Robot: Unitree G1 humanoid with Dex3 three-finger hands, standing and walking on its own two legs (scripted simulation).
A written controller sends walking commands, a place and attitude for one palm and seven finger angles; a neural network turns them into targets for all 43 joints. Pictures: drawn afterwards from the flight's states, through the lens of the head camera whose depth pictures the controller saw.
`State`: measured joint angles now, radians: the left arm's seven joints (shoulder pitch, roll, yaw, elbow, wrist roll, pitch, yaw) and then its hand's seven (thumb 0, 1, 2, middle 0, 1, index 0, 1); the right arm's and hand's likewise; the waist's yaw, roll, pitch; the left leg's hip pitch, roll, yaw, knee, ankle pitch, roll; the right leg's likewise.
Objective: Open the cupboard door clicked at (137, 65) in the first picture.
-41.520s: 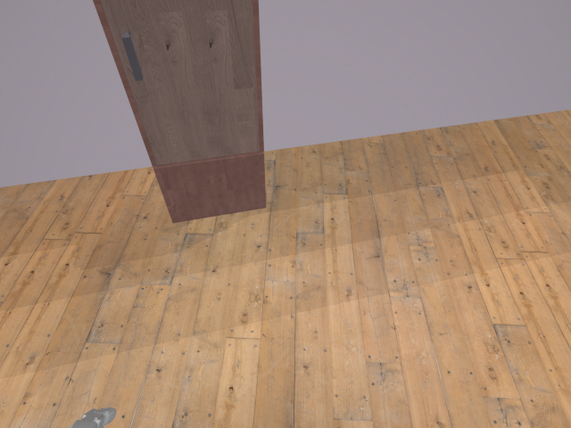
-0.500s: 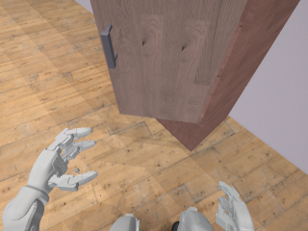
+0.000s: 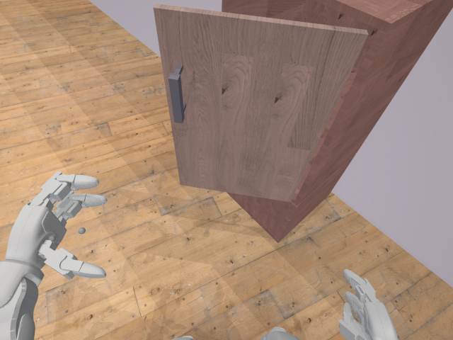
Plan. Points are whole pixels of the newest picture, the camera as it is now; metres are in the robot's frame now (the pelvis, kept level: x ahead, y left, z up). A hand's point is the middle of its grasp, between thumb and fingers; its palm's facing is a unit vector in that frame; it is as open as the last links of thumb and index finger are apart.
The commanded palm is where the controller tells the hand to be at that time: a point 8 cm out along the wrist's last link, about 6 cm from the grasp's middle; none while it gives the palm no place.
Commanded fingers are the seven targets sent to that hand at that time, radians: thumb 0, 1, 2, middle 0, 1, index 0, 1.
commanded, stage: raise the hand with hooked fingers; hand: left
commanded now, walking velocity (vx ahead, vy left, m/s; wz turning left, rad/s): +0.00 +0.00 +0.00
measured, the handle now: (179, 94) +0.60 +0.15 +0.07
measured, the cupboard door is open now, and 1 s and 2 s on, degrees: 40 40 40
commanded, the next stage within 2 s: move the hooked fingers beside the handle in 0.82 s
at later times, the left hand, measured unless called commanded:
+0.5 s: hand (76, 198) +0.31 +0.27 +0.08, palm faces -0.11 -0.99 -0.02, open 14.0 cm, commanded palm +0.28 +0.32 +0.09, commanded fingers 0.00 -0.50 0.30 -0.30 -1.20 -0.30 -1.20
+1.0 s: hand (75, 203) +0.30 +0.27 +0.08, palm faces -0.07 -1.00 -0.02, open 14.0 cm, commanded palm +0.29 +0.31 +0.09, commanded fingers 0.00 -0.50 0.30 -0.30 -1.20 -0.30 -1.20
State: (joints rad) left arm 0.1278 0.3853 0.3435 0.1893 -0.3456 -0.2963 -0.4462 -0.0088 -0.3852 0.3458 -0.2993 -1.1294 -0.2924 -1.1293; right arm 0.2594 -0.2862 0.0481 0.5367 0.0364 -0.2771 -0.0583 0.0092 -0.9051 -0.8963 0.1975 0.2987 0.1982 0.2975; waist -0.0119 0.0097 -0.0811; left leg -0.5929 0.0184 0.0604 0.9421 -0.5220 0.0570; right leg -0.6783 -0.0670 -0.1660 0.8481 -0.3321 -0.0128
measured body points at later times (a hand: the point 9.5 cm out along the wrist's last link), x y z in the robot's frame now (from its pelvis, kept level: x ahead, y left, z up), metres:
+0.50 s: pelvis +0.01 +0.00 +0.01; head +0.08 +0.02 +0.46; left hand +0.31 +0.32 +0.08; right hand +0.15 -0.26 -0.06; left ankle -0.03 +0.07 -0.69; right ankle +0.05 -0.12 -0.69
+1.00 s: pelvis +0.00 +0.00 +0.01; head +0.06 +0.01 +0.46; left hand +0.30 +0.32 +0.08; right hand +0.15 -0.25 -0.07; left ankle -0.03 +0.07 -0.69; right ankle +0.05 -0.12 -0.69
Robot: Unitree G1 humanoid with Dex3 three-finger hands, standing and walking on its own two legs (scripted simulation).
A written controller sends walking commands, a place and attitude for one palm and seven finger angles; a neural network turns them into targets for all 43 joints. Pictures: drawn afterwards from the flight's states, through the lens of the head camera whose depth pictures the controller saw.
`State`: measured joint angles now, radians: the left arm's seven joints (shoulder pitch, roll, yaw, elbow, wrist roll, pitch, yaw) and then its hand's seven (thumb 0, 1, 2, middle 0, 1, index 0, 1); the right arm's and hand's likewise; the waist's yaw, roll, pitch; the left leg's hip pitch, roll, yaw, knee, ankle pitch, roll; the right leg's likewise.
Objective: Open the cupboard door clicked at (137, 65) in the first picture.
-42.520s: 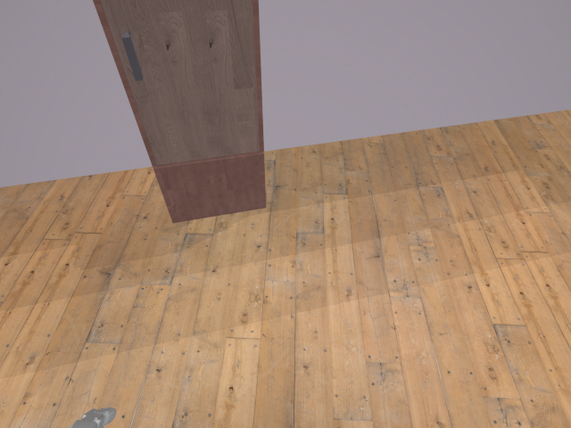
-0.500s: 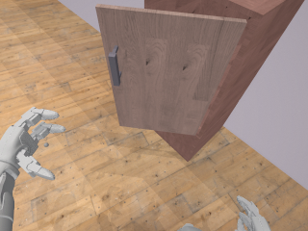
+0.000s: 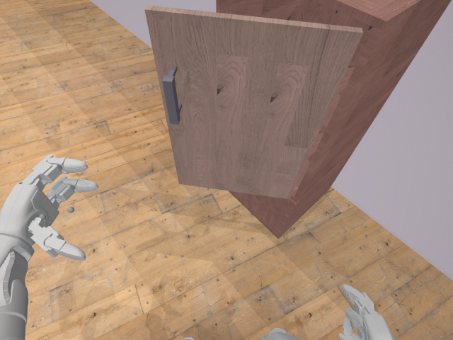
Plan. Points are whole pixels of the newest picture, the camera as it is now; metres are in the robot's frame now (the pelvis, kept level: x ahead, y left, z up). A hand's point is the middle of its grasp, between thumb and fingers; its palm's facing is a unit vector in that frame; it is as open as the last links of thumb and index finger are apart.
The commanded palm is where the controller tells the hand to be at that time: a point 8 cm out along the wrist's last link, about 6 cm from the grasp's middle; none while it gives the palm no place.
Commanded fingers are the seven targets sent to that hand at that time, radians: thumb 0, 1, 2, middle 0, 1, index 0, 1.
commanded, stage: move the hooked fingers beside the handle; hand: left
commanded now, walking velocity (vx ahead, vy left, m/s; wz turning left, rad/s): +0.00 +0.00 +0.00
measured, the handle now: (174, 95) +0.60 +0.16 +0.06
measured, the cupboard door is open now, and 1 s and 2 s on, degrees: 40 40 40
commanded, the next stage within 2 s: none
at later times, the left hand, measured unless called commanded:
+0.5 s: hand (104, 165) +0.39 +0.25 +0.07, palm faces -0.08 -1.00 -0.03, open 14.0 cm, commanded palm +0.37 +0.30 +0.07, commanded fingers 0.00 -0.50 0.30 -0.30 -1.20 -0.30 -1.20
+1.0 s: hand (123, 134) +0.46 +0.23 +0.07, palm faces -0.10 -0.99 -0.02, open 14.0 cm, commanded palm +0.45 +0.29 +0.06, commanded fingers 0.00 -0.50 0.30 -0.30 -1.20 -0.30 -1.20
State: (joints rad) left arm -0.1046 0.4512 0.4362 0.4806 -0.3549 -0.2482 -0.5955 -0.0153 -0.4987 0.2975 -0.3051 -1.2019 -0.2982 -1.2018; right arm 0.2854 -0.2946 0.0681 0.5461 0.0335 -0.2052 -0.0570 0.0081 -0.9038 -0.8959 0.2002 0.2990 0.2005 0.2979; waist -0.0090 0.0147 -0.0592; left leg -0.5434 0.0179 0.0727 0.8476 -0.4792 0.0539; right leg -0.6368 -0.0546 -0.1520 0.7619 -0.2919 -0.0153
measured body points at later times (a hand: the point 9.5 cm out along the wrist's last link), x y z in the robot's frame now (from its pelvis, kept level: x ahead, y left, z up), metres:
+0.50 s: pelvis +0.00 -0.01 +0.00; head +0.09 +0.00 +0.44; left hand +0.39 +0.30 +0.07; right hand +0.09 -0.28 -0.10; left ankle -0.03 +0.08 -0.70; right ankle +0.05 -0.12 -0.70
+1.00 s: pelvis +0.00 +0.00 -0.01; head +0.12 +0.01 +0.43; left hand +0.46 +0.29 +0.07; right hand +0.04 -0.28 -0.11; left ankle -0.03 +0.08 -0.70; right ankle +0.05 -0.12 -0.70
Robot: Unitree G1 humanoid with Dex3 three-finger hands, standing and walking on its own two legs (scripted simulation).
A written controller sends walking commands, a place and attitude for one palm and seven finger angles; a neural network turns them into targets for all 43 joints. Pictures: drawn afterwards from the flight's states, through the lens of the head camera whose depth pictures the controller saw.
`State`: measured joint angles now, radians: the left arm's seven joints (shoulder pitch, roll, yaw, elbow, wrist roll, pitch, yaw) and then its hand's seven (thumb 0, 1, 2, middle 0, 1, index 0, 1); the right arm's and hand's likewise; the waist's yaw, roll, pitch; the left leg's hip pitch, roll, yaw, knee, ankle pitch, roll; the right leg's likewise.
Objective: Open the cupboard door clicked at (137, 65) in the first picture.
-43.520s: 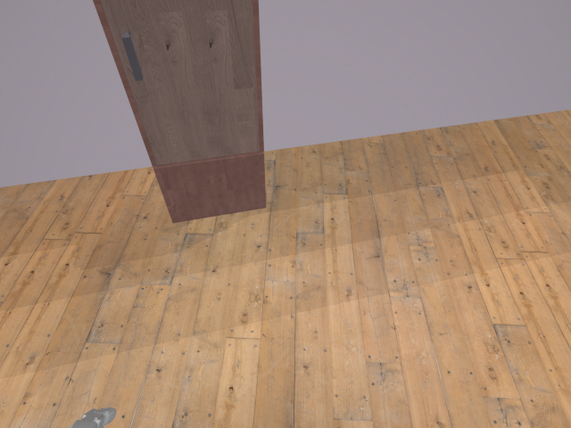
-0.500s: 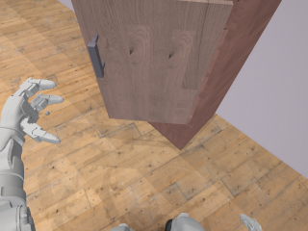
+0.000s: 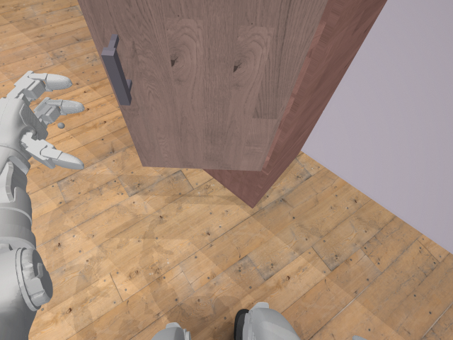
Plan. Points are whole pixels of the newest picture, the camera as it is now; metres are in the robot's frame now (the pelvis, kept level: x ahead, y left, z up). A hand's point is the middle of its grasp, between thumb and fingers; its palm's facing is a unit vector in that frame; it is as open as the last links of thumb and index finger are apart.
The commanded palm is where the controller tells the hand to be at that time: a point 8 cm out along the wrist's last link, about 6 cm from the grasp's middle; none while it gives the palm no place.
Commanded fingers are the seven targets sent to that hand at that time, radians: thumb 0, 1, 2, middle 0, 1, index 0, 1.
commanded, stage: move the hooked fingers beside the handle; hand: left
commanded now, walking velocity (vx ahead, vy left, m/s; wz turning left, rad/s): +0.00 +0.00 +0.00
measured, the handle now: (120, 71) +0.59 +0.18 +0.07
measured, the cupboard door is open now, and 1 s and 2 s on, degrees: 40 40 40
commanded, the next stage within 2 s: slide the fingers in behind the handle in 1.40 s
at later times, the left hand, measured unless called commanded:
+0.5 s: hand (79, 86) +0.54 +0.24 +0.08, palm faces -0.08 -1.00 -0.01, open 14.0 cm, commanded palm +0.53 +0.29 +0.07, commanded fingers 0.00 -0.50 0.30 -0.30 -1.20 -0.30 -1.20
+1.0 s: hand (75, 88) +0.54 +0.25 +0.07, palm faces -0.08 -1.00 -0.01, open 14.0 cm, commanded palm +0.52 +0.29 +0.07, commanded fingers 0.00 -0.50 0.30 -0.30 -1.20 -0.30 -1.20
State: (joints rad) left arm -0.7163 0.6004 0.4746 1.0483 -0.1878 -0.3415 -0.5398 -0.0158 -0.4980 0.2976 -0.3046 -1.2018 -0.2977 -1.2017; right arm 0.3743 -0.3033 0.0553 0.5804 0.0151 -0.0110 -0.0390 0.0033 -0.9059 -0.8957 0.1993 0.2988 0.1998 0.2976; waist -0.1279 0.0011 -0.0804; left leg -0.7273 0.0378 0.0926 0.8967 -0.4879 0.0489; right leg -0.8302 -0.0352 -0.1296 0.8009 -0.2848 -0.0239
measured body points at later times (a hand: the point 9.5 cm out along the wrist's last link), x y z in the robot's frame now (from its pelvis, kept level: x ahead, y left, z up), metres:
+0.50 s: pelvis +0.00 +0.01 -0.01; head +0.17 +0.04 +0.41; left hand +0.54 +0.30 +0.08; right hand -0.03 -0.26 -0.10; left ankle -0.04 +0.08 -0.69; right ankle +0.05 -0.11 -0.69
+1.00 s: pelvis +0.03 +0.01 +0.00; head +0.18 +0.04 +0.42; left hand +0.54 +0.31 +0.08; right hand +0.02 -0.26 -0.10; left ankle -0.04 +0.08 -0.69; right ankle +0.05 -0.11 -0.69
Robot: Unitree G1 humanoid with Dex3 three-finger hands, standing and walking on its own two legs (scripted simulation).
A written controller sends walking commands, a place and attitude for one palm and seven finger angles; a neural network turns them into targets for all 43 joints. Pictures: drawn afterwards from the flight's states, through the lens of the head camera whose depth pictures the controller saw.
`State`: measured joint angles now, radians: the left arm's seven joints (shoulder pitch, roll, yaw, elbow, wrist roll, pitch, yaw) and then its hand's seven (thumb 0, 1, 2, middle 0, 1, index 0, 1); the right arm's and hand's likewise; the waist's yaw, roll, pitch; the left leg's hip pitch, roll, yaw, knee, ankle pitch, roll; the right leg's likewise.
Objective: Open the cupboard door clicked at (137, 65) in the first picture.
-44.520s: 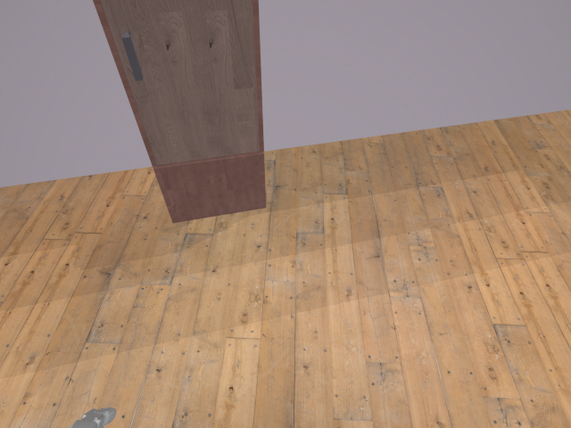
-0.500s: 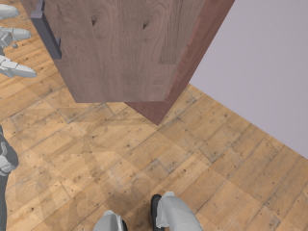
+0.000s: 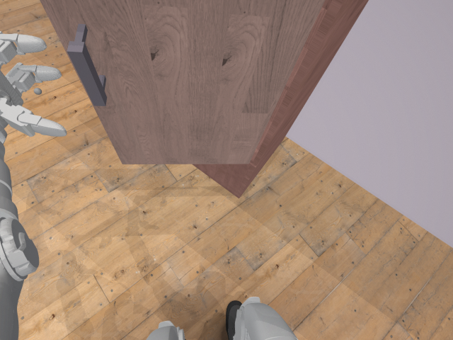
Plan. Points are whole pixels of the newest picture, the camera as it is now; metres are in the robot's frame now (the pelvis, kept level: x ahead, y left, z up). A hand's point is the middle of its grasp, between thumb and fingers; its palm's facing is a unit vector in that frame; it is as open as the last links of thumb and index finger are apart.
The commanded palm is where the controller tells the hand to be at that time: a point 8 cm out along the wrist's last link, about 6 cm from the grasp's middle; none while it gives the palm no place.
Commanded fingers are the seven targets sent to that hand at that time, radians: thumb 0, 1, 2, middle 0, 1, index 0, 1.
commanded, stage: move the hooked fingers beside the handle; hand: left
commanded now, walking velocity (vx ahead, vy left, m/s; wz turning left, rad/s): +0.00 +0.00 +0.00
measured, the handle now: (91, 68) +0.56 +0.19 +0.07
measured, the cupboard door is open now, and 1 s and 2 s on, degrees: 40 40 40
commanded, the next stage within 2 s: slide the fingers in behind the handle in 0.40 s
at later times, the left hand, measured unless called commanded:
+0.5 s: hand (41, 92) +0.50 +0.25 +0.07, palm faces -0.04 -1.00 -0.03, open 14.0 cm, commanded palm +0.48 +0.29 +0.07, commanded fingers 0.00 -0.50 0.30 -0.30 -1.20 -0.30 -1.20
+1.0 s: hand (66, 93) +0.50 +0.22 +0.07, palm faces -0.06 -1.00 -0.02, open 14.0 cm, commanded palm +0.48 +0.26 +0.07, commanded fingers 0.00 -0.50 0.30 -0.30 -1.20 -0.30 -1.20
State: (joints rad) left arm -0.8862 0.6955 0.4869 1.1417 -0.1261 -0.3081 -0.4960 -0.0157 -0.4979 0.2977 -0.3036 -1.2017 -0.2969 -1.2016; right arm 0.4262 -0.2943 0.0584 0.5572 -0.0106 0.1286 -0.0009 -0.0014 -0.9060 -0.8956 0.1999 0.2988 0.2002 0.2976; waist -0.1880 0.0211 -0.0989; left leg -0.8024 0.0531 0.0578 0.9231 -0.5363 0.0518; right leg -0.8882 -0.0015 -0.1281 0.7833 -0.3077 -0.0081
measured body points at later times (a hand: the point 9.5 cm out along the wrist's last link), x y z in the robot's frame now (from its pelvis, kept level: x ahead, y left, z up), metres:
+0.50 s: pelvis -0.02 +0.00 -0.01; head +0.15 +0.03 +0.41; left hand +0.50 +0.31 +0.08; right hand -0.03 -0.27 -0.10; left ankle -0.07 +0.07 -0.69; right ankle +0.02 -0.13 -0.69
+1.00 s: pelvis -0.02 +0.00 -0.01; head +0.13 +0.03 +0.42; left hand +0.50 +0.27 +0.08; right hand -0.03 -0.26 -0.11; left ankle -0.07 +0.07 -0.69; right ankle +0.02 -0.13 -0.69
